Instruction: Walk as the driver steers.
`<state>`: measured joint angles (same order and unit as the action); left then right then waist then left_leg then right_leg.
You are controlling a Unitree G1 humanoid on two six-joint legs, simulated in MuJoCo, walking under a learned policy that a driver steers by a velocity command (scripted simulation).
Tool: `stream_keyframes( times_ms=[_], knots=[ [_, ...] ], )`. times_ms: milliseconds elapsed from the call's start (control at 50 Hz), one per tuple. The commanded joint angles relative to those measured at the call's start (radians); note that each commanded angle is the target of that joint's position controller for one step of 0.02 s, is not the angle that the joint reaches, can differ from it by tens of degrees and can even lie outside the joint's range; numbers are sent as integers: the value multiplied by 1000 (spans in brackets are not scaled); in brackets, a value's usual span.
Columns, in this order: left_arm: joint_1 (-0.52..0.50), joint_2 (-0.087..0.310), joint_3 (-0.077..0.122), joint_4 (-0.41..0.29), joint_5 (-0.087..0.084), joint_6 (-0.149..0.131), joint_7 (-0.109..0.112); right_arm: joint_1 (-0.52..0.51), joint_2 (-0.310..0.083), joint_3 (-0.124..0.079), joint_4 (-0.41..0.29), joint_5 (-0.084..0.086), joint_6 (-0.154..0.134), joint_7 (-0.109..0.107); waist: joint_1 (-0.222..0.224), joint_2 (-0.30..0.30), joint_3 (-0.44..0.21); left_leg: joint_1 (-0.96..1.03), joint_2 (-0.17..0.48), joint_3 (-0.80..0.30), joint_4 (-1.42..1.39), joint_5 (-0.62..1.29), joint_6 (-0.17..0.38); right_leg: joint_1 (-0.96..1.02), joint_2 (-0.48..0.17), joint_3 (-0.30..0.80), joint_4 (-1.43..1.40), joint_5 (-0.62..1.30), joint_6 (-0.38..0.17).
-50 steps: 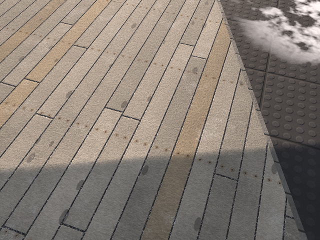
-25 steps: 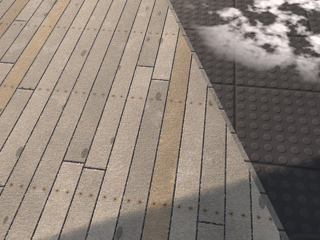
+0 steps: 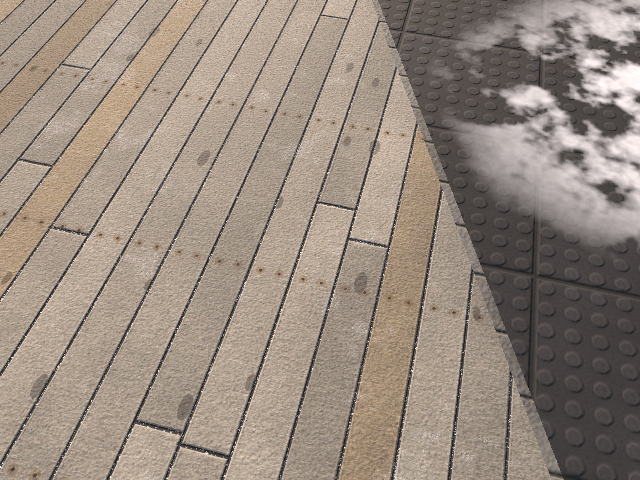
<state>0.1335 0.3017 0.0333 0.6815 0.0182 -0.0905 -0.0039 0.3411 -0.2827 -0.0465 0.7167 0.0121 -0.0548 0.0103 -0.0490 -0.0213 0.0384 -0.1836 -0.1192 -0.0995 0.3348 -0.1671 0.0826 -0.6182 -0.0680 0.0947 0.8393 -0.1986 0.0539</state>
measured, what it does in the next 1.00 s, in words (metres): walks ahead, turning left: right foot, then left foot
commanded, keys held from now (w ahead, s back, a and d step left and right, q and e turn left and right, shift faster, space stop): w+q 0.50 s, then q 0.22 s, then e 0.28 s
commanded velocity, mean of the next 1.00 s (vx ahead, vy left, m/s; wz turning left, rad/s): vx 0.35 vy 0.00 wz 0.43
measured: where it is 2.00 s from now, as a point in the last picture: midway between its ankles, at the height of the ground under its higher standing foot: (291, 479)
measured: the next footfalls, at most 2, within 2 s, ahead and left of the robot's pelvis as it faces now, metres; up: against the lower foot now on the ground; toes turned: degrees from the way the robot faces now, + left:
right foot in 0.22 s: +0.30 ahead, -0.14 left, +0.00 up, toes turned +13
left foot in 0.70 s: +0.49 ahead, +0.18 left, +0.00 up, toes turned +27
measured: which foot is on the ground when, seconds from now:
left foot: down 0.00-0.22, up 0.24-0.68, down 0.70-1.00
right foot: up 0.00-0.20, down 0.22-0.72, up 0.74-1.00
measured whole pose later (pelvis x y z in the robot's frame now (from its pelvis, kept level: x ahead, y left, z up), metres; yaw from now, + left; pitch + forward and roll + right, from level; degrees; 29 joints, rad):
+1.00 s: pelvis +0.43 +0.07 -0.01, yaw +26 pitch +1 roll +1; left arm 0.18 0.29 0.04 0.82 -0.01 0.02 0.03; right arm 0.13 -0.22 -0.03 0.70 -0.04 -0.03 0.01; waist 0.01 -0.04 0.06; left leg -0.32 -0.07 0.06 0.43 -0.12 0.07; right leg -0.49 -0.10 0.05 0.86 -0.35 0.08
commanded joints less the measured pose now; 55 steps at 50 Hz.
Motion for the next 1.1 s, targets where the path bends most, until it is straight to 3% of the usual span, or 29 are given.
stream_keyframes(
  times_ms=[20, 120, 180, 200, 220, 240, 260, 280, 320, 340, 380, 400, 420, 440, 540, 600, 640, 680, 700, 720, 740, 760, 780, 800, 820, 840, 920, 1020, 1100],
  knots=[
    [-78, 54, 11, -68, -3, -13, -1, -15, -186, -55, -63, 8, -7, -22, -1, 88, -35, -74, 205, -182, -109, 191, 145, 95, 50, -34, -191, 208, 24],
    [-167, 84, 25, -91, -22, -29, -14, 47, -176, -57, -34, 18, 13, -30, -19, 114, -39, 6, 232, -287, -30, 86, 109, 171, 88, 2, -345, 234, -1],
    [-82, 121, 49, -70, -27, -42, -12, 20, -165, -58, -40, 14, 23, -31, 42, 149, -56, 39, 237, -341, 69, 118, 78, 300, 81, -6, -409, 149, -52],
    [7, 147, 63, -53, -18, -45, -5, 10, -133, -47, -49, 10, 22, -28, 89, 137, -119, 5, 192, -307, 178, 148, 49, 457, 43, 6, -427, 144, -87],
    [153, 199, 79, -41, -4, -45, 5, 12, -75, -25, -68, -5, 17, -25, 149, 37, -253, -113, 131, -223, 443, 13, 14, 704, -124, 160, -409, 77, -152],
    [233, 268, 97, -3, 0, -28, 2, 148, -22, -6, -97, 21, 9, -25, 92, -274, -360, -452, 4, -86, 739, -418, -47, 986, -335, 593, -476, -126, -315],
    [218, 183, 82, -9, -24, -22, -4, 145, -123, -23, -72, 30, 9, -29, 109, -200, -289, -579, 94, -91, 876, -411, -62, 940, -351, 684, -525, -340, -309],
    [179, 123, 66, -18, -25, -17, -1, 43, -176, -40, -77, 23, 14, -29, 133, -108, -162, -607, 124, -77, 915, -317, -71, 825, -302, 531, -542, -311, -263],
    [106, 79, 49, -13, -13, -10, -2, -50, -156, -45, -96, 0, 20, -27, 109, -32, -37, -565, 178, -42, 864, -199, -81, 632, -210, 300, -587, -70, -219],
    [93, 78, 46, -5, -4, -12, 1, -40, -137, -45, -106, 9, 23, -20, 81, -87, -29, -526, 203, -38, 848, -165, -84, 577, -197, 241, -607, -6, -219],
    [94, 77, 48, 14, -9, -19, -1, -36, -95, -38, -112, 18, 29, -10, 66, -114, -28, -504, 217, -9, 815, -139, -91, 536, -174, 139, -639, 94, -226],
    [94, 67, 49, 21, -13, -23, -2, -47, -90, -39, -106, 14, 35, -13, 72, -67, -26, -508, 223, -7, 820, -114, -86, 530, -152, 96, -660, 106, -218],
    [92, 104, 57, 31, -13, -25, -1, -70, -78, -34, -133, 15, 37, -10, 61, -99, -12, -535, 232, -8, 777, -87, -98, 514, -191, 88, -677, 136, -245],
    [92, 109, 60, 38, -17, -26, -1, -90, -75, -29, -140, 12, 39, -8, 68, -76, 0, -549, 245, -9, 737, -67, -108, 517, -196, 59, -690, 177, -257],
    [90, 146, 66, 69, -17, -7, 9, -218, -52, -18, -169, 3, 19, 20, 101, -26, 26, -483, 215, 69, 443, 169, -97, 535, -148, -150, -658, 432, -214],
    [127, 174, 70, 96, -30, 13, 19, -276, -52, -21, -198, 2, 16, 42, 115, -44, 8, -403, 177, 128, 325, 198, -76, 580, -154, -211, -591, 569, -184],
    [120, 199, 79, 97, -47, 24, 26, -252, -86, -38, -207, -1, 21, 53, 83, -70, -25, -338, 138, 152, 283, 121, -42, 628, -166, -227, -498, 719, -162],
    [96, 210, 85, 86, -61, 36, 35, -95, -149, -73, -173, -7, 27, 51, -12, -66, -109, -143, 76, 175, 211, 107, 9, 618, -149, -252, -268, 828, -128],
    [101, 181, 75, 79, -56, 35, 34, 26, -195, -97, -145, -8, 32, 34, -77, -18, -171, 56, 70, 144, 138, 240, 48, 513, -101, -271, -56, 690, -85],
    [173, 68, 40, 52, 11, 32, 24, 48, -279, -107, -147, -5, 42, 5, -14, 240, -259, 332, 298, -149, 209, 694, 128, 225, -1, -271, 276, -131, -29],
    [283, 72, 17, 41, 4, 22, 6, -27, -312, -93, -214, -33, 29, 10, 43, 315, -476, 535, 556, -624, 147, 721, 367, -16, 134, -92, 580, -556, 1],
    [203, 180, 43, 72, -22, 27, -2, -52, -208, -71, -227, -30, 30, 17, -32, 104, -496, 454, 500, -483, 109, 626, 308, -8, 53, 16, 592, -448, -9],
    [137, 170, 40, 53, -43, 35, -2, -98, -155, -49, -209, -21, 26, 19, -13, 84, -359, 337, 449, -332, 102, 585, 256, -37, 14, -15, 527, -376, -17],
    [122, 133, 32, 69, -35, 45, 9, -129, -113, -35, -188, -12, 23, 18, 18, 13, -270, 211, 393, -246, 84, 536, 207, -19, -28, -23, 433, -329, -10],
    [119, 122, 30, 77, -30, 63, 19, -172, -81, -22, -174, -15, 24, 17, 49, 19, -219, 84, 361, -194, 35, 435, 175, 50, -52, -21, 350, -288, -6],
    [160, 118, 31, 97, -34, 79, 21, -190, -87, -20, -161, -33, 17, 18, 78, 82, -192, -50, 348, -140, 4, 484, 178, 173, -52, -28, 329, -251, 5],
    [189, 74, 23, 128, -23, 97, 38, -243, -82, -22, -102, -53, -2, 7, 98, 111, -180, -135, 317, 9, -30, 486, 168, 295, -41, -39, 90, -165, 36],
    [64, 118, 40, 79, -32, 123, 44, -237, -140, -43, -58, -40, 32, -25, 39, 129, -101, -101, 376, -40, -104, 15, 172, 224, -35, -58, 23, -145, 16],
    [44, 95, 44, 58, -30, 126, 33, -232, -130, -47, -35, -25, 52, -38, 31, 115, -77, -7, 416, -49, -75, 52, 173, 181, -27, -81, -17, -211, -5]
  ],
)
Velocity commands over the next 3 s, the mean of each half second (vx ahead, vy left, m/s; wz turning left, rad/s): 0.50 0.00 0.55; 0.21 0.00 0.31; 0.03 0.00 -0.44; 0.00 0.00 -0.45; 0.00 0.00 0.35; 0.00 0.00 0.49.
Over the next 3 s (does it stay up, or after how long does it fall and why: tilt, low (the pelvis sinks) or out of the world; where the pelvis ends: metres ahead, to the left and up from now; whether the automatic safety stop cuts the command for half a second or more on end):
stays up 0.50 0.07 -0.01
